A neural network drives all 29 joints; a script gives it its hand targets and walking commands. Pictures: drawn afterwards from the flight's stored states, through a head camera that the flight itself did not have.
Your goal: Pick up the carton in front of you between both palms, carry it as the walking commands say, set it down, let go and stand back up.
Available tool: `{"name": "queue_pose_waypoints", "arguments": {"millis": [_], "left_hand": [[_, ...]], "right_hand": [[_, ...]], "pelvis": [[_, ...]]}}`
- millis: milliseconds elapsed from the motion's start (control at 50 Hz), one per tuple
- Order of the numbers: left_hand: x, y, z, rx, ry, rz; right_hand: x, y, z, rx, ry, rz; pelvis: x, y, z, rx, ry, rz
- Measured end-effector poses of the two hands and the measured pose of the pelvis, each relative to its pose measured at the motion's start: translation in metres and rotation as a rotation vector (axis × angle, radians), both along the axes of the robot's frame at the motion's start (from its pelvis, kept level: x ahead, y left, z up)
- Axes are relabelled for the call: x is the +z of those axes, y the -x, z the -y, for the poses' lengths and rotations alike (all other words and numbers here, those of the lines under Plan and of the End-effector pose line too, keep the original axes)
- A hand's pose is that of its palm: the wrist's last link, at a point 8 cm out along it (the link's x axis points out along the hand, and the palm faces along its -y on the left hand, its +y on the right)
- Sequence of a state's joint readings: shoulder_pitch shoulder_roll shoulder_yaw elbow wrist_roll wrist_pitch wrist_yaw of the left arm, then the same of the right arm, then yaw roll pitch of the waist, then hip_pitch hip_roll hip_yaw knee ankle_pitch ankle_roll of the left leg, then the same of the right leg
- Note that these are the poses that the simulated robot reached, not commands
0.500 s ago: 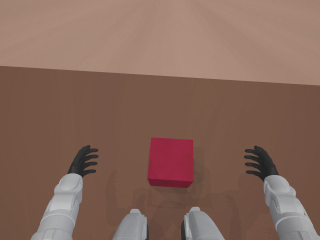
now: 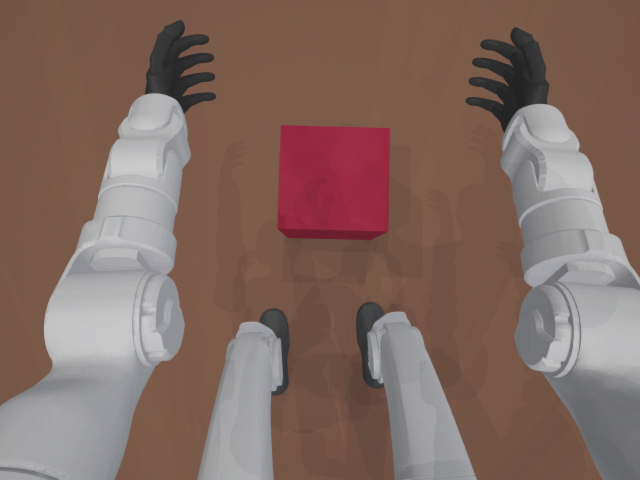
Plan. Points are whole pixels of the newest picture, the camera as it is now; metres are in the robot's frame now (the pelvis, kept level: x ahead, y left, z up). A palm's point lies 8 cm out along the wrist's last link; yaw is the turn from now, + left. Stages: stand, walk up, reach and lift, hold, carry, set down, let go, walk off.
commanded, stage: reach and lift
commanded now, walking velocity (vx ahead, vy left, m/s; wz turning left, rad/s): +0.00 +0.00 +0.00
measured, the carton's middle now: (331, 190) +0.50 -0.04 -0.51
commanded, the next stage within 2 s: none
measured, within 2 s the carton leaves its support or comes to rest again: leaves its support in 1.76 s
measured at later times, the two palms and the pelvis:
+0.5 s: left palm (220, 167) +0.52 +0.16 -0.32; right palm (449, 170) +0.49 -0.23 -0.31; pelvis +0.01 +0.00 -0.15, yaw +0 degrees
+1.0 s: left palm (242, 181) +0.53 +0.15 -0.46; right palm (418, 184) +0.49 -0.22 -0.46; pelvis -0.03 +0.00 -0.27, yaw +0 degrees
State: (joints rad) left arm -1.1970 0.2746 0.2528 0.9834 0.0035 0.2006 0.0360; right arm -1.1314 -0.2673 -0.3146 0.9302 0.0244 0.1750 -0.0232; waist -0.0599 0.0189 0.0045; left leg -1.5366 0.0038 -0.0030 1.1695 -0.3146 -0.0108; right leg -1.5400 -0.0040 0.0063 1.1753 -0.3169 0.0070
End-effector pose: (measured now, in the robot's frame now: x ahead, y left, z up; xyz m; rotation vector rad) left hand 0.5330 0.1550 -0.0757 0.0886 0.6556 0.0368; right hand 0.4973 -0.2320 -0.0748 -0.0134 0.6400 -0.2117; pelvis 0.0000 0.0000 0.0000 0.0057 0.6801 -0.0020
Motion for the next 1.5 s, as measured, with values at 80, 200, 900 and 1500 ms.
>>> {"name": "queue_pose_waypoints", "arguments": {"millis": [80, 200, 900, 1500], "left_hand": [[-0.02, -0.008, 0.005, -0.003, 0.0, -0.001], [-0.069, -0.005, 0.002, 0.013, -0.004, -0.022], [-0.366, 0.012, 0.006, 0.028, -0.002, -0.088], [-0.368, 0.007, 0.041, -0.017, 0.028, -0.06]], "right_hand": [[-0.019, -0.007, -0.004, -0.005, 0.0, -0.002], [-0.066, -0.005, -0.004, -0.018, -0.002, -0.025], [-0.365, 0.007, -0.014, -0.021, -0.007, -0.113], [-0.365, -0.001, -0.045, 0.0, -0.023, -0.086]], "pelvis": [[-0.004, -0.006, 0.0, 0.0, -0.001, -0.059], [-0.024, -0.02, 0.0, -0.001, 0.001, -0.152], [-0.261, 0.028, -0.001, 0.001, 0.005, 0.005], [-0.262, 0.025, -0.003, -0.005, 0.01, 0.022]]}}
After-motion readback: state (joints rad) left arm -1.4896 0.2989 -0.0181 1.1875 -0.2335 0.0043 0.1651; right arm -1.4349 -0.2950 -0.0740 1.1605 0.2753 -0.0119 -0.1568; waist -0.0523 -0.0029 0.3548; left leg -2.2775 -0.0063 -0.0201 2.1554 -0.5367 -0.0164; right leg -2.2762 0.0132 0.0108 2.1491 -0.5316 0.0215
